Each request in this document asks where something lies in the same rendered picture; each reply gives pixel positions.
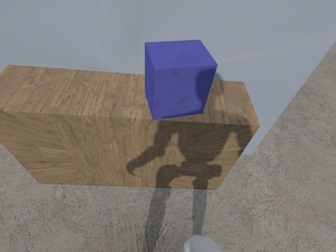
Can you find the carton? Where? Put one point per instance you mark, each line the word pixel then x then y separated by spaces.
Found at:
pixel 178 77

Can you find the robot right thigh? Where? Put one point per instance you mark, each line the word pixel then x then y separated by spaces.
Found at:
pixel 201 244

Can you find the pedestal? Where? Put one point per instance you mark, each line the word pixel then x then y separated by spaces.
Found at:
pixel 82 127

